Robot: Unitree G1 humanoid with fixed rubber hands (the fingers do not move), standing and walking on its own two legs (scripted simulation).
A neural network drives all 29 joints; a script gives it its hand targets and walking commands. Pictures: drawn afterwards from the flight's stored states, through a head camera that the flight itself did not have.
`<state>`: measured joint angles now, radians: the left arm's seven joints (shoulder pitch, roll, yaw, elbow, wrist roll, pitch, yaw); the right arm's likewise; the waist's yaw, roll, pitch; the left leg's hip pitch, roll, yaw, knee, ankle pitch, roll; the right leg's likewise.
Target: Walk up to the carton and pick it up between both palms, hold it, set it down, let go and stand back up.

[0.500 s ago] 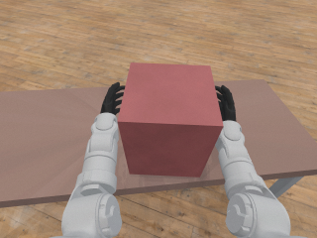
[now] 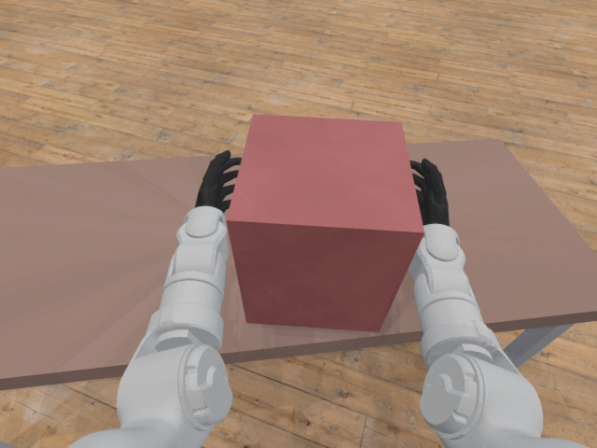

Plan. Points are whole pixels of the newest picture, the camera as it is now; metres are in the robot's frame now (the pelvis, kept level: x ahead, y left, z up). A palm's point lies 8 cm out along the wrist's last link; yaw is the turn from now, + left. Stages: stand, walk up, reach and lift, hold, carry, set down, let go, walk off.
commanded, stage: set down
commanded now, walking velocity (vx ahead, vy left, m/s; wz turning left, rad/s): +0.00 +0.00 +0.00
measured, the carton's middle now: (319, 228) +0.42 -0.01 +0.06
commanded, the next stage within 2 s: none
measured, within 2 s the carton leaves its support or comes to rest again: rests again in 1.26 s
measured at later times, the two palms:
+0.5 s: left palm (223, 215) +0.43 +0.14 +0.07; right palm (426, 226) +0.41 -0.16 +0.08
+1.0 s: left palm (223, 222) +0.43 +0.14 +0.06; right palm (420, 235) +0.41 -0.16 +0.06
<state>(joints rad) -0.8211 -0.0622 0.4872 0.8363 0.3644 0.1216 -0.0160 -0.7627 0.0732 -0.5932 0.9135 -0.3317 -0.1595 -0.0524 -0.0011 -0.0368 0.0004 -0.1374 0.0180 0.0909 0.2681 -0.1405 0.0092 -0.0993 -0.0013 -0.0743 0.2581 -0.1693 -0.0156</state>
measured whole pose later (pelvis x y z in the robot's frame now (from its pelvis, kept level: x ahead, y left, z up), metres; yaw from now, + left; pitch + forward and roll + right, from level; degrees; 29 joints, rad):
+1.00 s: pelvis +0.01 +0.00 +0.00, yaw +0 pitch +12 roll +0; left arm -0.87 0.00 0.51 1.09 0.36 -0.15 0.02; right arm -0.79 0.10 -0.71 0.99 -0.46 -0.29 -0.06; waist -0.01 -0.02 -0.08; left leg -0.38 0.03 0.10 0.32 -0.14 0.01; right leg -0.34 0.00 -0.09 0.29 -0.16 -0.02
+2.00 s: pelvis +0.00 +0.00 +0.00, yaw +0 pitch +11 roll +0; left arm -0.85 -0.04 0.62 1.01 0.47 -0.17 -0.03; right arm -0.76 0.15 -0.75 0.88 -0.53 -0.26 -0.02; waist -0.01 -0.03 -0.05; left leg -0.36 0.02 0.11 0.29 -0.13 0.01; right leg -0.32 -0.01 -0.09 0.29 -0.16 -0.02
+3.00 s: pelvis -0.02 +0.00 -0.03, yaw -2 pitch +25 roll -1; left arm -1.12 0.33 -0.12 1.57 -0.33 -0.32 0.03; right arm -1.02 -0.27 0.03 1.35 0.32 -0.21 -0.07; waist -0.03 0.01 -0.28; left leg -0.81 0.06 0.05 0.60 -0.22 0.00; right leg -0.77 0.02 -0.08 0.56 -0.22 -0.03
